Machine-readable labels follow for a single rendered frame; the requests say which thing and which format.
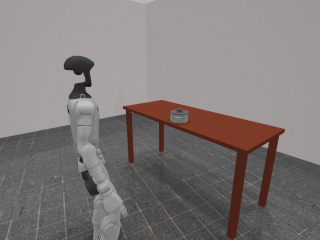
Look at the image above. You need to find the lid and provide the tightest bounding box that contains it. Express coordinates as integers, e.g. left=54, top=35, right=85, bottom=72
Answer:
left=170, top=109, right=189, bottom=116

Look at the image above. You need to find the pot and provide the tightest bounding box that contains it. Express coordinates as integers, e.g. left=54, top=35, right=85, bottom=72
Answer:
left=170, top=114, right=188, bottom=124

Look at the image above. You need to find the left robot hand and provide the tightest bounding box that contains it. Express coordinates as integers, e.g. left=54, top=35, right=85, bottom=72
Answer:
left=96, top=149, right=105, bottom=164

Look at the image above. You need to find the table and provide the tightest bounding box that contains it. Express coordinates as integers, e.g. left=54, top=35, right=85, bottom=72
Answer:
left=123, top=100, right=285, bottom=240

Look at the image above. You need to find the robot right forearm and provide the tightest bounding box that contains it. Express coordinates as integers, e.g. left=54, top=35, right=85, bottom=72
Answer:
left=81, top=144, right=113, bottom=197

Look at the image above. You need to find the robot right shin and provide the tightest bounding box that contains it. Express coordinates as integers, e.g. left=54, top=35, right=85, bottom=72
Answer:
left=100, top=222, right=121, bottom=240

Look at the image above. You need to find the robot right thigh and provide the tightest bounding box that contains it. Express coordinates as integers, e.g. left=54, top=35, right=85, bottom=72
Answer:
left=85, top=172, right=121, bottom=234

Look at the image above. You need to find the robot right upper arm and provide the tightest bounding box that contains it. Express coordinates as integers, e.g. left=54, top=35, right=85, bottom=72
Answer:
left=75, top=99, right=96, bottom=157

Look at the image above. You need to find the right robot hand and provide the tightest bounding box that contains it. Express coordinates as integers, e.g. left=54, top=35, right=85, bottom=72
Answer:
left=103, top=191, right=128, bottom=226

